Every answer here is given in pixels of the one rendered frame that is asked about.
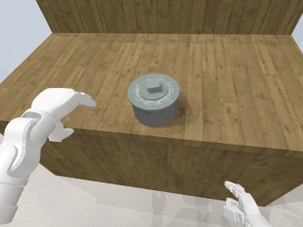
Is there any right robot hand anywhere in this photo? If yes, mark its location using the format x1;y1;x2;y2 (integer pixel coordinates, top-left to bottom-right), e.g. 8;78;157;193
223;181;261;227

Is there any right robot forearm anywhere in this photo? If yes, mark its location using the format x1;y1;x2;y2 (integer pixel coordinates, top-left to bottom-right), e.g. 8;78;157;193
244;214;273;227

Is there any knob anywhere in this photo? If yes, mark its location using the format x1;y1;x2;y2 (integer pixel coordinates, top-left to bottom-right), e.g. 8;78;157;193
146;79;160;92

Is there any left robot hand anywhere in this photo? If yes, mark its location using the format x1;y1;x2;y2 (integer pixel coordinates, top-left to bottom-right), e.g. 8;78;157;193
31;88;97;142

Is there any pot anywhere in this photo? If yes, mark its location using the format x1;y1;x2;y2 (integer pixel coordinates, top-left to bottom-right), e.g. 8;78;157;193
133;98;178;128

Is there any lid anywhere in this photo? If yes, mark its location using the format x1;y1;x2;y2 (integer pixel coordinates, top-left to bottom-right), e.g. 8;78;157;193
127;73;180;112

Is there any left robot forearm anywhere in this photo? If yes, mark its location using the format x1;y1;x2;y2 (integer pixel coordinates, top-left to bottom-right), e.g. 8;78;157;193
0;108;56;225

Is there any table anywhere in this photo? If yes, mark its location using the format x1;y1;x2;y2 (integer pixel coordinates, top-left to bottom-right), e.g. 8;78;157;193
0;0;303;207

